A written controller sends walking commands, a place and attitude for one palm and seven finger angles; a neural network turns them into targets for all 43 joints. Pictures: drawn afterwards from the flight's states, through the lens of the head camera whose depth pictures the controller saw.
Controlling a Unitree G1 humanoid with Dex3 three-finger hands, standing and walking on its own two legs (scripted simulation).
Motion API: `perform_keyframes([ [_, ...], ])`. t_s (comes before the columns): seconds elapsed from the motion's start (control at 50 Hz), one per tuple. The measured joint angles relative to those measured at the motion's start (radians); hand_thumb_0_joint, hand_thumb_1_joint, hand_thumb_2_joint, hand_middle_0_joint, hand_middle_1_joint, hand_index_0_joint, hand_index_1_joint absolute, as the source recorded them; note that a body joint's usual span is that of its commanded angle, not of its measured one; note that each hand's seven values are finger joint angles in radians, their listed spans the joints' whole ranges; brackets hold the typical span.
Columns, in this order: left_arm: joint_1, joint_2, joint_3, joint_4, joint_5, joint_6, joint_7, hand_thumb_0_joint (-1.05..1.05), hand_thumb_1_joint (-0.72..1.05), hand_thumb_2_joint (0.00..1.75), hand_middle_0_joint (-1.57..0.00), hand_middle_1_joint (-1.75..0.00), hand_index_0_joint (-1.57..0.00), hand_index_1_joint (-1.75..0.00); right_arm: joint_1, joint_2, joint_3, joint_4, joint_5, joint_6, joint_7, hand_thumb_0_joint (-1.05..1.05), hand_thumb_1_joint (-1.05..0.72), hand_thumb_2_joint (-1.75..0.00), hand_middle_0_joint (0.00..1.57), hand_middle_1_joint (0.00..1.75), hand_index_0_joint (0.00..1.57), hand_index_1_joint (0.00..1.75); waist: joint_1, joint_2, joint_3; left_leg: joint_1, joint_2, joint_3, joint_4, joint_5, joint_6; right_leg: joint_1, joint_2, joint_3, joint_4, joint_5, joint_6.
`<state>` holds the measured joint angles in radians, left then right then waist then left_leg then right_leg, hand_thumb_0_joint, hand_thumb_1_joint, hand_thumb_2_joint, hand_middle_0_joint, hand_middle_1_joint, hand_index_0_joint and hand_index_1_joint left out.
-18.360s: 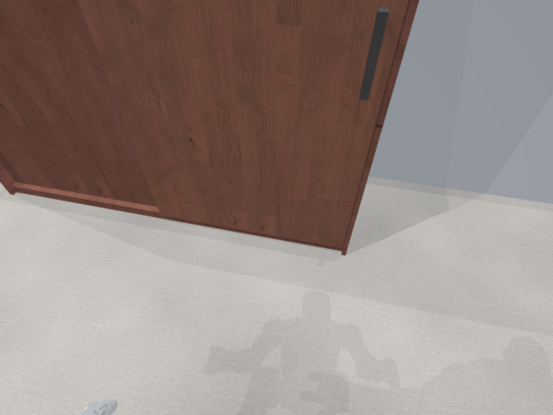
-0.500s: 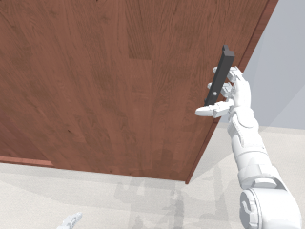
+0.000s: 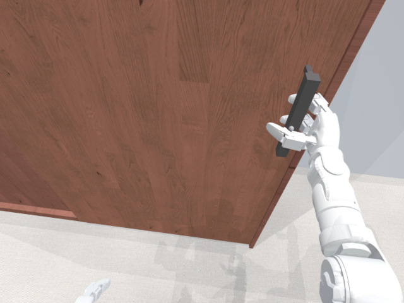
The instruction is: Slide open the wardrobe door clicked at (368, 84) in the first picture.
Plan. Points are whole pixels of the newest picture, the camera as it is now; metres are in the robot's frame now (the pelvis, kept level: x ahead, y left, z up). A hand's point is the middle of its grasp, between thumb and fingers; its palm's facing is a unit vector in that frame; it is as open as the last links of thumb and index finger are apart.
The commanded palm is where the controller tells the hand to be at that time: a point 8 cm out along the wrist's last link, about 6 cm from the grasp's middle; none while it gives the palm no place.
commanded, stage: grip the handle and tug to test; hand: right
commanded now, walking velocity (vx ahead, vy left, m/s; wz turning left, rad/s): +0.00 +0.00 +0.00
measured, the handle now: (293, 114) +0.48 -0.13 +0.13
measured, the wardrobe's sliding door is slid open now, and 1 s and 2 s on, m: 0.00 0.00 0.02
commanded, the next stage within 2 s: tug the door sideways, standing still in 0.98 s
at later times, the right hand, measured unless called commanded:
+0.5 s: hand (284, 129) +0.44 -0.11 +0.13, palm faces +0.02 +1.00 +0.02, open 5.4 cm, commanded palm +0.40 -0.17 +0.14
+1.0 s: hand (285, 131) +0.43 -0.11 +0.13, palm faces +0.01 +1.00 +0.02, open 5.8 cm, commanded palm +0.37 -0.17 +0.14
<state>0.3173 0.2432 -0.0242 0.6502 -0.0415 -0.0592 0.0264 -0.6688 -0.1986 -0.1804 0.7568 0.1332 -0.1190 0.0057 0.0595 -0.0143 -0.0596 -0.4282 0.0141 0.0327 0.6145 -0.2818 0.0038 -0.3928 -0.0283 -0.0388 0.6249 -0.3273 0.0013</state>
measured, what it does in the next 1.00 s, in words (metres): stands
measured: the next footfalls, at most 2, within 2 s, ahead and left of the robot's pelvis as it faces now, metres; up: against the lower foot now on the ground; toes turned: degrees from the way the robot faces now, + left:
none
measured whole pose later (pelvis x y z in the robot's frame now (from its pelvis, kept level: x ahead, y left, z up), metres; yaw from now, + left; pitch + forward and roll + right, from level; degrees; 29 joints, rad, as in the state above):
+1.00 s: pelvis +0.03 +0.00 +0.01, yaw +3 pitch +5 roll +0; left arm 0.30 0.23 0.00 0.58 -0.04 -0.03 0.01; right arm -0.36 -0.17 -0.18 0.34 0.15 0.03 -0.02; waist 0.07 -0.02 -0.08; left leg -0.34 -0.01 -0.02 0.54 -0.29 0.01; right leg -0.27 -0.05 -0.09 0.53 -0.34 0.01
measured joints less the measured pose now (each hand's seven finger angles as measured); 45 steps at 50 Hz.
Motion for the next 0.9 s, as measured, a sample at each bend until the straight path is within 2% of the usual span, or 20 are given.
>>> perform_keyframes([
  [0.14,0.003,0.001,0.005,-0.001,-0.003,0.003,0.003,0.01,0.91,0.9,-0.2,-0.3,-0.2,-0.3,0.009,-0.006,0.012,-0.018,0.0,0.009,0.002,0.0,-0.45,-0.71,0.42,1.34,0.42,1.34,-0.002,0.002,0.004,0.006,0.0,0.003,-0.006,-0.001,-0.002,0.001,0.0,0.003,0.001,-0.004,-0.001],
  [0.2,0.002,0.002,0.005,0.004,-0.003,0.004,0.003,0.01,0.91,0.9,-0.2,-0.3,-0.2,-0.3,0.009,0.007,0.033,-0.026,0.0,0.01,0.015,-0.01,-0.53,-0.75,0.42,1.36,0.43,1.36,-0.005,0.002,0.004,0.008,0.003,0.006,-0.005,-0.003,-0.004,0.001,0.003,0.006,0.003,-0.005,-0.003],
  [0.32,-0.012,-0.007,0.0,0.001,0.003,0.009,0.001,0.01,0.91,0.9,-0.2,-0.3,-0.2,-0.3,0.014,0.029,0.025,-0.034,-0.009,0.019,-0.003,-0.01,-0.66,-0.82,0.44,1.38,0.44,1.39,0.004,0.005,0.0,0.007,0.004,-0.003,-0.005,-0.002,-0.006,0.005,0.004,-0.002,-0.001,-0.005,-0.005],
  [0.46,-0.014,-0.017,-0.003,-0.012,0.005,0.011,-0.003,0.01,0.91,0.9,-0.2,-0.3,-0.2,-0.3,0.035,0.029,0.019,-0.055,-0.016,0.026,-0.032,-0.01,-0.69,-0.84,0.41,1.39,0.44,1.4,0.01,0.002,0.001,0.012,0.0,-0.013,-0.007,0.001,-0.006,0.017,0.001,-0.013,-0.006,-0.005,-0.005],
  [0.64,-0.003,-0.015,0.001,-0.012,0.005,0.014,-0.005,0.01,0.91,0.9,-0.2,-0.3,-0.2,-0.3,0.069,0.027,0.011,-0.097,-0.012,0.042,-0.038,-0.01,-0.71,-0.83,0.39,1.4,0.42,1.4,0.013,-0.001,0.0,0.025,-0.007,-0.02,-0.019,0.004,-0.003,0.034,-0.005,-0.02,-0.02,-0.004,-0.002],
  [0.9,-0.002,-0.008,0.019,-0.043,0.0,0.022,-0.014,0.01,0.91,0.9,-0.2,-0.3,-0.2,-0.3,0.223,0.03,-0.007,-0.295,0.007,0.102,-0.03,0.01,-0.73,-0.77,0.34,1.4,0.39,1.4,0.015,-0.005,-0.014,0.067,-0.024,-0.043,-0.056,0.0,0.001,0.093,-0.019,-0.045,-0.069,-0.011,0.005],
])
